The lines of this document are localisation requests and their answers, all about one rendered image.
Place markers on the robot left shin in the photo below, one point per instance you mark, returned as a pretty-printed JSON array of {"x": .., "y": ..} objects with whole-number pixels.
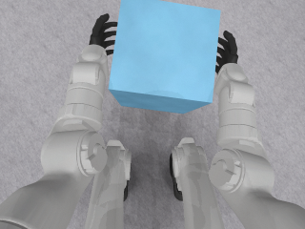
[{"x": 114, "y": 142}]

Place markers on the robot left forearm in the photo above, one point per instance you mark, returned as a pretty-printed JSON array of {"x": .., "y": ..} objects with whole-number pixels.
[{"x": 82, "y": 109}]

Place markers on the robot right forearm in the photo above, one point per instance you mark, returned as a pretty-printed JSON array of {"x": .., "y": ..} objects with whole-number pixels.
[{"x": 237, "y": 112}]

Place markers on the robot left upper arm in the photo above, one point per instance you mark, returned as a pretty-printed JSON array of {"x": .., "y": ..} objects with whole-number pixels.
[{"x": 70, "y": 159}]

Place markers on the left robot foot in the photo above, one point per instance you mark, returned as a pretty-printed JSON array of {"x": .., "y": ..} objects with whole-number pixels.
[{"x": 126, "y": 189}]

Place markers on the robot right upper arm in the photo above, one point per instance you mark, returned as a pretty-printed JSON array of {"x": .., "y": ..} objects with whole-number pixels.
[{"x": 246, "y": 181}]

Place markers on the carton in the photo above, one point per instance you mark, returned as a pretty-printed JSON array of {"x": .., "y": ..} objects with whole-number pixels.
[{"x": 164, "y": 56}]

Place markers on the robot right hand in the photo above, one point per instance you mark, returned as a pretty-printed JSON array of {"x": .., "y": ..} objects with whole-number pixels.
[{"x": 229, "y": 53}]

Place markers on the robot left hand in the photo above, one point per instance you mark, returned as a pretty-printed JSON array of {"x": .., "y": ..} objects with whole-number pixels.
[{"x": 98, "y": 35}]

